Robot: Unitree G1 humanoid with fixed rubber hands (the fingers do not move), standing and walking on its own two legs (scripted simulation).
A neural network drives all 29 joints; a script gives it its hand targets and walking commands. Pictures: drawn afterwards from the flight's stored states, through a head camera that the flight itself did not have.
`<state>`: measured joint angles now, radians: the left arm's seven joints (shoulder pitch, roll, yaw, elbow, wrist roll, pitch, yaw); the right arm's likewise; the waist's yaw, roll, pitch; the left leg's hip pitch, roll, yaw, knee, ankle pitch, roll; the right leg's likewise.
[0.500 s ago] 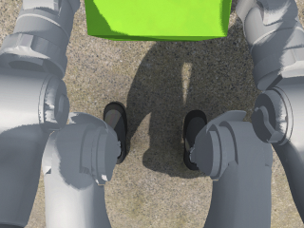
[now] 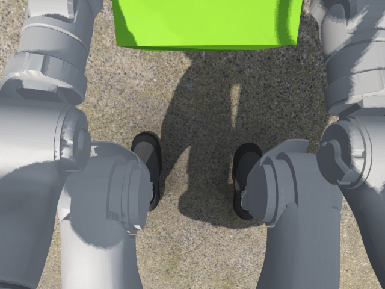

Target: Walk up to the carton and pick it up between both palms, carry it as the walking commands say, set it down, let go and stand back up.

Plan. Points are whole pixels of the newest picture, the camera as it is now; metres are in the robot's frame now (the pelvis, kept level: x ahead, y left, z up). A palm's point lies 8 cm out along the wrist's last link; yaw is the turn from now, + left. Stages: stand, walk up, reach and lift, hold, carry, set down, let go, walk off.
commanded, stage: reach and lift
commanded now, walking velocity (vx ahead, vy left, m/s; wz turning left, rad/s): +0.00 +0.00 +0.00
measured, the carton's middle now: out of the picture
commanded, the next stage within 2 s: none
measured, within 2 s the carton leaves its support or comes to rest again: neither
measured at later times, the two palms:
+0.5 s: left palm out of the picture +0.57 +0.16 -0.12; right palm out of the picture +0.56 -0.15 -0.10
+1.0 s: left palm out of the picture +0.55 +0.16 -0.06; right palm out of the picture +0.54 -0.15 -0.05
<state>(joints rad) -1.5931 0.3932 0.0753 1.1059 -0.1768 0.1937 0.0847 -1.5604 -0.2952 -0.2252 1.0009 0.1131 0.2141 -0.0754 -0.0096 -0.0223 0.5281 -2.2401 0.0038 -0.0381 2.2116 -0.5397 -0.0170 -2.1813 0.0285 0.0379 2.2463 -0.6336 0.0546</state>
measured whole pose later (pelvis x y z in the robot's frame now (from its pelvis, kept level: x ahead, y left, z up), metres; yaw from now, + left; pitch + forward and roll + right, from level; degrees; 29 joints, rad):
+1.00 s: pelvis -0.02 +0.00 +0.08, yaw +1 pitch +29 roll -1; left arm -1.54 0.28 0.28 0.84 0.04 0.37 0.09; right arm -1.44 -0.14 -0.49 0.65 -0.10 0.36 -0.07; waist -0.02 -0.02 0.52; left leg -1.98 -0.02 -0.04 1.96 -0.48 -0.02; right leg -1.92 0.03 0.05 2.00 -0.58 0.06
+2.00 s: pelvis -0.03 +0.00 +0.18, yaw +1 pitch +24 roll -1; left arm -1.38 0.18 0.37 0.63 0.16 0.47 0.04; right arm -1.31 -0.04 -0.54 0.47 -0.18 0.44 -0.03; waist -0.02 -0.01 0.50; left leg -1.63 -0.02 -0.04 1.59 -0.39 -0.02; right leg -1.58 0.02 0.05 1.62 -0.47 0.06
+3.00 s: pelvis +0.05 +0.01 +0.32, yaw +2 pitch +29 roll +0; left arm -0.79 -0.08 0.52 0.66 0.43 0.44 -0.05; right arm -0.76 0.18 -0.63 0.56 -0.41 0.41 0.06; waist -0.04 -0.01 -0.16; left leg -1.21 -0.02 -0.03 1.01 -0.31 0.00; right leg -1.17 0.00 0.07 1.03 -0.38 0.04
